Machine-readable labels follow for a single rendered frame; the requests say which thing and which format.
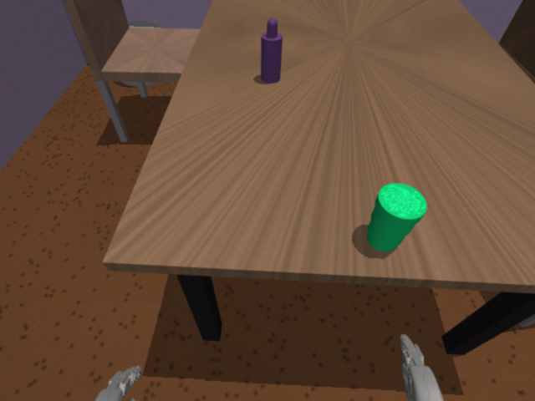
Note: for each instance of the table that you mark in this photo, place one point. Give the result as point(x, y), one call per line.
point(278, 181)

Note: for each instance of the right robot hand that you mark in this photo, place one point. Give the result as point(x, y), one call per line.
point(420, 382)

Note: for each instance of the left robot hand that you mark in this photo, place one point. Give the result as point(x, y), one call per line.
point(119, 385)

